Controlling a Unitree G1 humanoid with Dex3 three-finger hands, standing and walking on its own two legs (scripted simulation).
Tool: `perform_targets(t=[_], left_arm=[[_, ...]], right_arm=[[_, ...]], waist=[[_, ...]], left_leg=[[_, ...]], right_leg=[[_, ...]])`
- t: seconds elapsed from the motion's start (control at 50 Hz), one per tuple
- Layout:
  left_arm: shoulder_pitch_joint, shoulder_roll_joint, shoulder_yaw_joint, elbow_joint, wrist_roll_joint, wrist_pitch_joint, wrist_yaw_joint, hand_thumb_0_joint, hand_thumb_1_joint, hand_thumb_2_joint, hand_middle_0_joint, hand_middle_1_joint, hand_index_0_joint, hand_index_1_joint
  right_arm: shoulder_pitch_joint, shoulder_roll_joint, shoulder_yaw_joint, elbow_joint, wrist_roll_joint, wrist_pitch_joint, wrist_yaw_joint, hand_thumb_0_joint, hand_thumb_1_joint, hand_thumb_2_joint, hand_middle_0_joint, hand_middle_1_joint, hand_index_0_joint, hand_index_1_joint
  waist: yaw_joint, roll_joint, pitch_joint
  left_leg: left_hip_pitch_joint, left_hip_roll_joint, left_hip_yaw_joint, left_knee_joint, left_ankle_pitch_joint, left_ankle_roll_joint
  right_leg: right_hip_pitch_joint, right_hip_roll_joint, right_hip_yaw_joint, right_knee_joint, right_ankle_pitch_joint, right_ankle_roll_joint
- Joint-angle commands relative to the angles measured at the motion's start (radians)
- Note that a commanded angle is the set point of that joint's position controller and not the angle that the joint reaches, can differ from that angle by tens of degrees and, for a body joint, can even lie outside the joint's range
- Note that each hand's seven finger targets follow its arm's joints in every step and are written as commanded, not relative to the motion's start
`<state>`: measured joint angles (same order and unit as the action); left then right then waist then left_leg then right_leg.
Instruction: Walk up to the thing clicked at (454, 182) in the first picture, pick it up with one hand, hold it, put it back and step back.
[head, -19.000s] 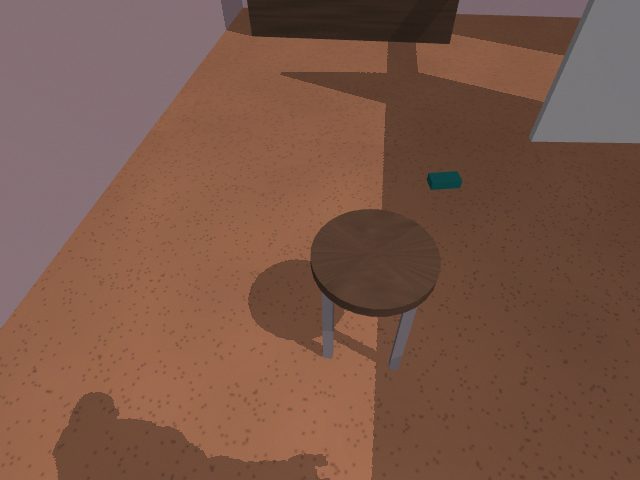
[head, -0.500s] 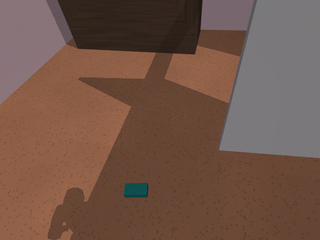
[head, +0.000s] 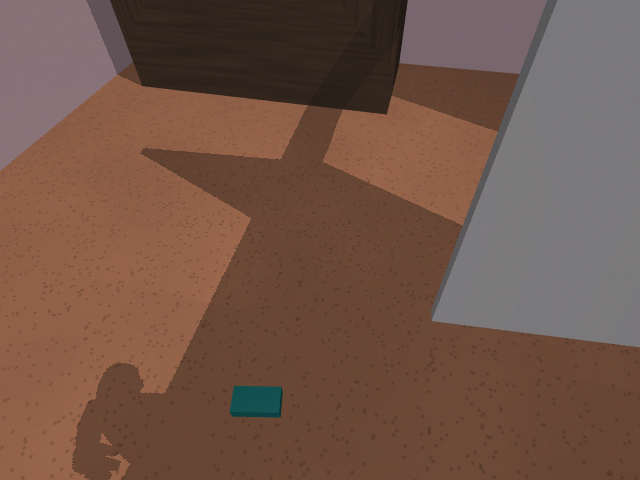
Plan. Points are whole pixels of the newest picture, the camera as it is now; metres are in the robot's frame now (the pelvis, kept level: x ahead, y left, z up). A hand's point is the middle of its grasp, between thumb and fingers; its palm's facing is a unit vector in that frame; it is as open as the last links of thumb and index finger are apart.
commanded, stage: walk up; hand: left
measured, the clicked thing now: (257, 401) +0.47 +0.24 -0.73
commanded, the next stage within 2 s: stand in 1.26 s
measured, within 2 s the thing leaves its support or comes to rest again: neither
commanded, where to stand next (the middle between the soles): +0.08 +0.00 m, yaw -1 degrees
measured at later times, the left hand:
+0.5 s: hand out of the picture +0.14 +0.26 -0.12, palm faces -0.01 -0.94 -0.35, open 7.4 cm
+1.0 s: hand out of the picture +0.11 +0.27 -0.13, palm faces +0.00 -0.94 -0.33, open 7.4 cm
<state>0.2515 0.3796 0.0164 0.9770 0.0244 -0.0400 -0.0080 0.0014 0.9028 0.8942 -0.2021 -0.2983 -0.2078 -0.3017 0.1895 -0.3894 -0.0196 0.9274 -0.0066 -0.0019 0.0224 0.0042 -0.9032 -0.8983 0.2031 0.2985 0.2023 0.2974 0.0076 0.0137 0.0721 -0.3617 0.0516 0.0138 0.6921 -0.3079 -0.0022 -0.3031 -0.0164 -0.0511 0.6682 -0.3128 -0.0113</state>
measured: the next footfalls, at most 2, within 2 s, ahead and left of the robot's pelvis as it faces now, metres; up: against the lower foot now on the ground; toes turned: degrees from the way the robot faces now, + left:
none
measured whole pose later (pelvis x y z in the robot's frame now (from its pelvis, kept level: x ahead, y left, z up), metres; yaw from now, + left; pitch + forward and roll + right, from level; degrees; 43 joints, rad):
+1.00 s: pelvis +0.04 +0.01 +0.03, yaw +1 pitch -2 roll +0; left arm 0.09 0.35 0.01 1.18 0.01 0.00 -0.01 0.00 0.90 0.89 -0.20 -0.30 -0.21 -0.30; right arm 0.08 -0.35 0.00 1.16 -0.01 -0.01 0.01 0.00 -0.90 -0.90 0.20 0.30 0.20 0.30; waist 0.01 0.00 0.04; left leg -0.15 0.01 0.00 0.35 -0.17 0.00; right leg -0.08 -0.04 -0.06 0.32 -0.21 0.02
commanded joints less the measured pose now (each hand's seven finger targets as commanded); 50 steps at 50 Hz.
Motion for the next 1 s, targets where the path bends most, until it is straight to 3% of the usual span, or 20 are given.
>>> perform_targets(t=[0.0, 0.04, 0.06, 0.08, 0.12, 0.16, 0.28, 0.38, 0.52, 0.8, 0.98], left_arm=[[-0.114, 0.274, 0.058, -0.066, -0.008, -0.025, 0.019, 0.0, 0.9, 0.9, -0.2, -0.3, -0.2, -0.3], [-0.125, 0.227, 0.041, -0.045, -0.018, -0.024, 0.018, 0.0, 0.9, 0.9, -0.2, -0.3, -0.2, -0.3], [-0.099, 0.215, 0.037, -0.027, -0.023, -0.022, 0.014, 0.0, 0.9, 0.9, -0.2, -0.3, -0.2, -0.3], [-0.085, 0.217, 0.039, -0.016, -0.025, -0.022, 0.012, 0.0, 0.9, 0.9, -0.2, -0.3, -0.2, -0.3], [-0.097, 0.219, 0.041, 0.008, -0.025, -0.023, 0.017, 0.0, 0.9, 0.9, -0.2, -0.3, -0.2, -0.3], [-0.133, 0.226, 0.04, 0.013, -0.03, -0.018, 0.018, 0.0, 0.9, 0.9, -0.2, -0.3, -0.2, -0.3], [-0.173, 0.209, 0.03, 0.053, -0.034, -0.003, 0.019, 0.0, 0.9, 0.9, -0.2, -0.3, -0.2, -0.3], [-0.222, 0.2, 0.024, 0.081, -0.029, 0.006, 0.015, 0.0, 0.9, 0.9, -0.2, -0.3, -0.2, -0.3], [-0.248, 0.196, 0.026, 0.107, -0.023, 0.006, 0.011, 0.0, 0.9, 0.9, -0.2, -0.3, -0.2, -0.3], [-0.233, 0.184, 0.027, 0.125, -0.019, 0.01, 0.009, 0.0, 0.9, 0.9, -0.2, -0.3, -0.2, -0.3], [-0.216, 0.176, 0.028, 0.126, -0.017, 0.01, 0.011, 0.0, 0.9, 0.9, -0.2, -0.3, -0.2, -0.3]], right_arm=[[-0.016, -0.186, -0.04, -0.013, 0.009, -0.028, -0.015, 0.0, -0.9, -0.9, 0.2, 0.3, 0.2, 0.3], [-0.009, -0.198, -0.043, 0.022, 0.011, -0.047, -0.018, 0.0, -0.9, -0.9, 0.2, 0.3, 0.2, 0.3], [-0.041, -0.213, -0.041, 0.021, 0.009, -0.053, -0.017, 0.0, -0.9, -0.9, 0.2, 0.3, 0.2, 0.3], [-0.059, -0.215, -0.032, 0.027, 0.01, -0.055, -0.015, 0.0, -0.9, -0.9, 0.2, 0.3, 0.2, 0.3], [-0.069, -0.197, -0.025, 0.052, 0.015, -0.051, -0.017, 0.0, -0.9, -0.9, 0.2, 0.3, 0.2, 0.3], [-0.069, -0.203, -0.025, 0.074, 0.013, -0.049, -0.023, 0.0, -0.9, -0.9, 0.2, 0.3, 0.2, 0.3], [-0.119, -0.2, -0.019, 0.12, 0.012, -0.043, -0.028, 0.0, -0.9, -0.9, 0.2, 0.3, 0.2, 0.3], [-0.156, -0.195, -0.015, 0.15, 0.005, -0.038, -0.026, 0.0, -0.9, -0.9, 0.2, 0.3, 0.2, 0.3], [-0.167, -0.191, -0.015, 0.17, 0.004, -0.039, -0.027, 0.0, -0.9, -0.9, 0.2, 0.3, 0.2, 0.3], [-0.175, -0.185, -0.015, 0.17, -0.001, -0.036, -0.028, 0.0, -0.9, -0.9, 0.2, 0.3, 0.2, 0.3], [-0.156, -0.181, -0.019, 0.174, 0.0, -0.036, -0.03, 0.0, -0.9, -0.9, 0.2, 0.3, 0.2, 0.3]], waist=[[-0.036, -0.062, 0.011], [-0.039, -0.063, -0.06], [-0.012, -0.044, -0.08], [0.005, -0.056, -0.097], [0.003, -0.067, -0.12], [-0.008, -0.043, -0.132], [0.005, -0.027, -0.146], [0.004, -0.01, -0.106], [-0.004, -0.018, -0.126], [-0.004, 0.003, -0.099], [-0.007, -0.013, -0.112]], left_leg=[[0.071, 0.002, -0.034, -0.107, -0.044, 0.03], [0.182, 0.05, -0.1, -0.198, 0.141, 0.053], [0.158, 0.078, -0.146, -0.217, 0.166, 0.067], [0.132, 0.085, -0.141, -0.208, 0.189, 0.077], [0.142, 0.064, -0.096, -0.184, 0.316, 0.058], [0.164, 0.057, -0.086, -0.204, 0.335, 0.049], [0.215, 0.073, -0.092, -0.249, 0.39, 0.053], [0.198, 0.076, -0.103, -0.327, 0.288, 0.044], [0.229, 0.071, -0.087, -0.354, 0.318, 0.033], [0.227, 0.071, -0.101, -0.4, 0.241, 0.029], [0.241, 0.07, -0.102, -0.396, 0.29, 0.03]], right_leg=[[-0.092, -0.233, 0.297, -0.312, -0.093, -0.136], [-0.076, -0.145, 0.163, -0.222, 0.123, -0.06], [-0.02, -0.096, 0.12, -0.202, 0.146, -0.038], [0.039, -0.087, 0.111, -0.21, 0.133, -0.031], [0.121, -0.114, 0.121, -0.224, 0.255, -0.04], [0.132, -0.126, 0.117, -0.214, 0.314, -0.045], [0.162, -0.117, 0.089, -0.254, 0.302, -0.028], [0.175, -0.116, 0.089, -0.316, 0.194, -0.02], [0.222, -0.121, 0.08, -0.363, 0.246, -0.01], [0.21, -0.113, 0.071, -0.399, 0.176, 0.001], [0.226, -0.115, 0.068, -0.4, 0.206, 0.002]])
